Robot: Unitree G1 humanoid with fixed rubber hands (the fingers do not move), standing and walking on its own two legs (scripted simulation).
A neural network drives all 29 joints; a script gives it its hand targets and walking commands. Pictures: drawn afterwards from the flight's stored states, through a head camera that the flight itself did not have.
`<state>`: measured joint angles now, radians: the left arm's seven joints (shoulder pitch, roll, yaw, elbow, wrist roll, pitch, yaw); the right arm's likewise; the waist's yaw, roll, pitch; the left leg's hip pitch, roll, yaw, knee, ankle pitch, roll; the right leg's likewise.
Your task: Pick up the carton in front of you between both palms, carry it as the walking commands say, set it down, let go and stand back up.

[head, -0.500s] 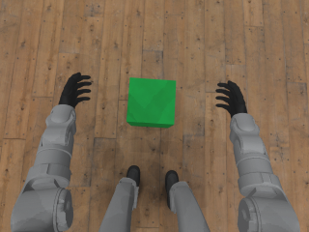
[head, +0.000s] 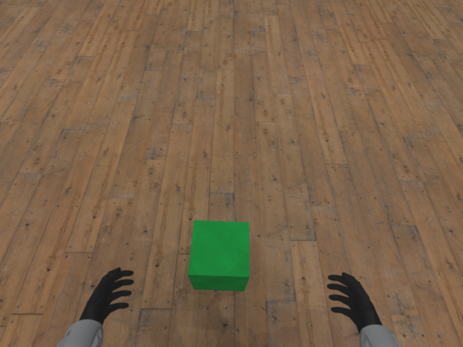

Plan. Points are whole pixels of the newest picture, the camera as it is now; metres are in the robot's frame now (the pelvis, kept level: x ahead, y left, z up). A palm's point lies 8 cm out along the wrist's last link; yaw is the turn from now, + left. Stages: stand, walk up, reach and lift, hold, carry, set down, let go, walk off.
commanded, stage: let go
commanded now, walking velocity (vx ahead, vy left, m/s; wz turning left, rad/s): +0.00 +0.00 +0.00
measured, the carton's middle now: (220, 257) +0.46 +0.03 -0.65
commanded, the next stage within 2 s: stand in 0.50 s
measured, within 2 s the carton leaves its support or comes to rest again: neither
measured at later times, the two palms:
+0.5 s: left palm (89, 329) +0.17 +0.23 -0.06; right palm (371, 330) +0.17 -0.23 -0.06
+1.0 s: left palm (56, 339) +0.16 +0.29 -0.09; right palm (394, 337) +0.16 -0.28 -0.08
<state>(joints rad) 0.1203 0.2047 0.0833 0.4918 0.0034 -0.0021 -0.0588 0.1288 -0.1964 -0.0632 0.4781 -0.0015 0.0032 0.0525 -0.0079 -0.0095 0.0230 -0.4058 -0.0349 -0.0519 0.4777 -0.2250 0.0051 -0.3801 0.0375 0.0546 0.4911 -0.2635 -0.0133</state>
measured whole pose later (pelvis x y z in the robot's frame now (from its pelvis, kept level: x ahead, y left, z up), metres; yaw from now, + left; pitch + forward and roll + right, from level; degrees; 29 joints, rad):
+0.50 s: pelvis +0.01 +0.00 +0.00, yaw +0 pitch -6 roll +0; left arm 0.22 0.21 0.04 0.42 0.01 0.14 -0.07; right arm 0.21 -0.21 -0.04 0.41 -0.02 0.16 0.07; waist 0.00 -0.01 0.12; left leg -0.08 -0.04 -0.04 0.44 -0.26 0.01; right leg -0.05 0.03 0.05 0.45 -0.30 -0.02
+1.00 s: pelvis +0.03 +0.01 +0.00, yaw +0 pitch +0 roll +0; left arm 0.19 0.34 0.03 0.75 0.03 0.01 0.02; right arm 0.15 -0.33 -0.03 0.78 -0.04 0.00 -0.02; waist 0.00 -0.01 0.00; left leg -0.18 -0.03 -0.03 0.48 -0.30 0.02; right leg -0.14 0.03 0.05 0.46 -0.32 -0.01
